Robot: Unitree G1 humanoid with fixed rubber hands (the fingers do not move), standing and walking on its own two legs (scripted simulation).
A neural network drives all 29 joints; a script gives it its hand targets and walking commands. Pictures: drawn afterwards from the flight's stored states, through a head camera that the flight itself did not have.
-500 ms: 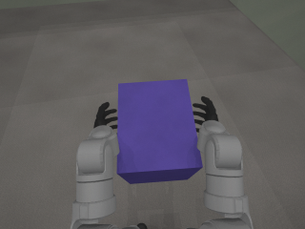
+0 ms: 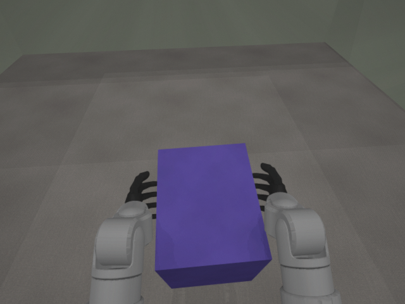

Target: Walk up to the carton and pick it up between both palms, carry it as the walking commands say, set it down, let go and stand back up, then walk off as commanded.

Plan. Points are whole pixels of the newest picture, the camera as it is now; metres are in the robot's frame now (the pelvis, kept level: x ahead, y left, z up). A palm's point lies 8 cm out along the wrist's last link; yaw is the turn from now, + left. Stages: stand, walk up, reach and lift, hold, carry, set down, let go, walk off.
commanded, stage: carry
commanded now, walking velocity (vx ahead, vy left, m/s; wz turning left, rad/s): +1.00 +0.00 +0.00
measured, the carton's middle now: (207, 218) +0.30 +0.01 +0.02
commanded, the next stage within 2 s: none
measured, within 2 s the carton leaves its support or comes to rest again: neither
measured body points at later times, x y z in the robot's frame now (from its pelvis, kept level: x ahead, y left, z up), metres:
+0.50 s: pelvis +0.28 -0.01 +0.01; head +0.27 -0.03 +0.46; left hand +0.54 +0.14 +0.08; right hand +0.56 -0.12 +0.08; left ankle +0.16 +0.12 -0.63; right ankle +0.30 -0.09 -0.73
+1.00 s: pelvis +0.52 +0.07 +0.01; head +0.56 +0.08 +0.45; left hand +0.82 +0.19 +0.08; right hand +0.82 -0.07 +0.08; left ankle +0.61 +0.12 -0.73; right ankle +0.53 -0.07 -0.71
